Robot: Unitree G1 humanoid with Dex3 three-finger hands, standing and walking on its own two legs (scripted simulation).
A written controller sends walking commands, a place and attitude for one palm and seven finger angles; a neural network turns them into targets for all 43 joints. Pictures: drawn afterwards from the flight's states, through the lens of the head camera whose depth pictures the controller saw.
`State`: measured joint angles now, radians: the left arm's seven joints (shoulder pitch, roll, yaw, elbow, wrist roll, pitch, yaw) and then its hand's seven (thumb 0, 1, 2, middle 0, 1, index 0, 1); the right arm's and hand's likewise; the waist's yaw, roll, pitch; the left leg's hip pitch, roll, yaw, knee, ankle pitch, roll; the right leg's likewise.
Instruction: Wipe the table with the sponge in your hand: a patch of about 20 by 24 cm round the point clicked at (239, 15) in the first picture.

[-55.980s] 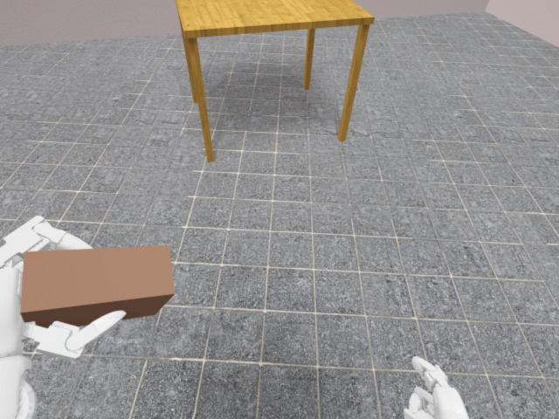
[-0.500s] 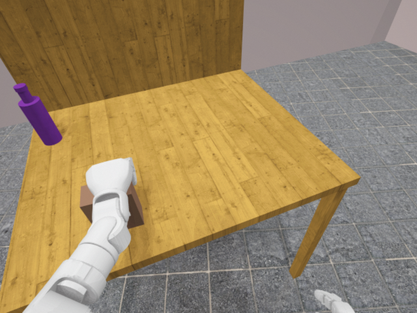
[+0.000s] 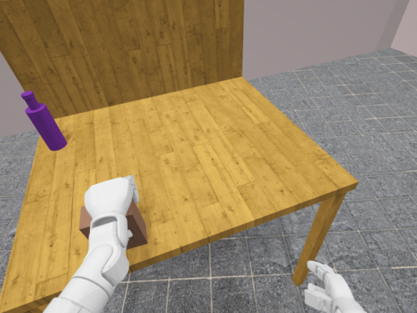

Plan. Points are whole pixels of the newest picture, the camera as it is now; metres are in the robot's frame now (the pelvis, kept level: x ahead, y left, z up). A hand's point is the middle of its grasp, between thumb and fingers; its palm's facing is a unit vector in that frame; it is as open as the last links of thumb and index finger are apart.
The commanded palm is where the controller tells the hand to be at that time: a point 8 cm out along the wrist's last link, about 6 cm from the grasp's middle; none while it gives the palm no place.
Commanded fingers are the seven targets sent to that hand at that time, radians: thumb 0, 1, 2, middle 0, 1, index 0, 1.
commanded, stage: slide across to the third lane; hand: left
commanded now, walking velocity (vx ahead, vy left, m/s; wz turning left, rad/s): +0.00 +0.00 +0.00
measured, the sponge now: (119, 231) +0.29 +0.24 -0.01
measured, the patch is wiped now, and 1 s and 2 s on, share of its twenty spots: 0.65 0.75 0.85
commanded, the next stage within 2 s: wipe forward along the third lane in 0.62 s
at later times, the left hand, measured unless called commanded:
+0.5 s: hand (139, 211) +0.31 +0.18 +0.05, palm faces -0.01 -0.06 -1.00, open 9.6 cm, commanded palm +0.29 +0.16 +0.10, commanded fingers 0.00 0.10 1.30 -1.20 -1.60 -1.20 -1.60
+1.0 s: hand (161, 197) +0.34 +0.15 +0.05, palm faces -0.04 -0.06 -1.00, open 9.6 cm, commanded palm +0.32 +0.15 +0.09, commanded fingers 0.00 0.10 1.30 -1.20 -1.60 -1.20 -1.60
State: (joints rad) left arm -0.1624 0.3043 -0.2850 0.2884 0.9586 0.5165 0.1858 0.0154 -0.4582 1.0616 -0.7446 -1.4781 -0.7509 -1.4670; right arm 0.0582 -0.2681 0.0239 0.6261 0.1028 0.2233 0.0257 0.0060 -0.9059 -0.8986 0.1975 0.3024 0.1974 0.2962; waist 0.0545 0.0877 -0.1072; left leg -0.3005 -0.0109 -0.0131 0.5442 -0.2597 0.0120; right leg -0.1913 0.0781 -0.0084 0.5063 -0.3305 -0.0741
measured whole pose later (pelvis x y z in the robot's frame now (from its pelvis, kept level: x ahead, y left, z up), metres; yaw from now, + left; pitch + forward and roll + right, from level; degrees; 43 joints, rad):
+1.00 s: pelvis -0.03 -0.02 +0.00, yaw +0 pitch +2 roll +1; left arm -0.54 0.14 -0.35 0.74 0.93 0.56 0.24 0.01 -0.51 1.07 -0.81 -1.42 -0.82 -1.39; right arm 0.07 -0.25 0.02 0.73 0.09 0.21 0.01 0.01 -0.91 -0.90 0.20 0.30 0.20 0.30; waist 0.02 0.07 -0.11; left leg -0.36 0.00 -0.02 0.54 -0.22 -0.01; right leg -0.28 0.09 -0.02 0.55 -0.31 -0.10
